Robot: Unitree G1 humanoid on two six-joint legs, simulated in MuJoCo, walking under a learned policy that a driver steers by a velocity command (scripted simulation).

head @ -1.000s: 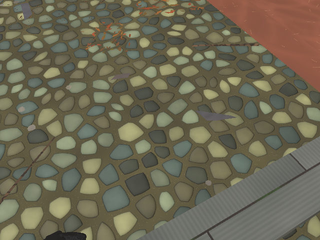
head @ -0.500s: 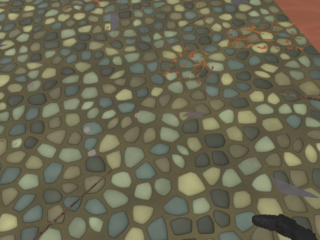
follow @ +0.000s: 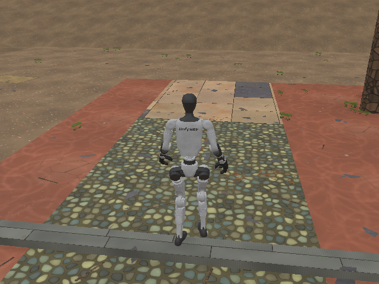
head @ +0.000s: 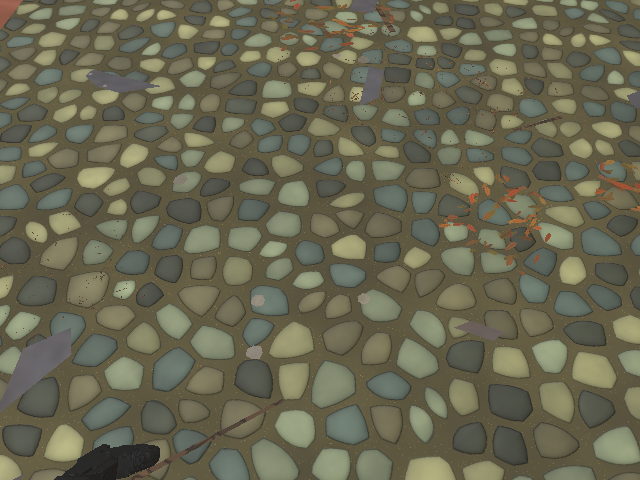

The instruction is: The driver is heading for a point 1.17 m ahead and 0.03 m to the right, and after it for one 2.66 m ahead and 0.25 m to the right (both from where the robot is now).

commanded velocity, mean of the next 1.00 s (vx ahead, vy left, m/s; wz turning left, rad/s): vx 0.25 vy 0.00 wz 0.26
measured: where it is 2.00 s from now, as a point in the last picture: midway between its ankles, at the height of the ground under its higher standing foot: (262, 361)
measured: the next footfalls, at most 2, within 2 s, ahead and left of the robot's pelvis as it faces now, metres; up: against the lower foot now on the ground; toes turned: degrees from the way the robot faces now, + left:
right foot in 0.02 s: +0.12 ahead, -0.12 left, +0.00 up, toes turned +7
left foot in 0.46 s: +0.01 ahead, +0.11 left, +0.00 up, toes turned +12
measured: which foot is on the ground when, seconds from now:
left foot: down 0.00-0.02, up 0.04-0.44, down 0.46-0.94, up 0.96-1.00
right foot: up 0.00-0.00, down 0.02-0.46, up 0.48-0.90, down 0.92-1.00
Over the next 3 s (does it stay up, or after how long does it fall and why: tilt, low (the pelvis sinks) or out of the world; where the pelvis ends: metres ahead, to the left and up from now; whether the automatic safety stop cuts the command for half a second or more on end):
stays up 1.13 0.04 0.01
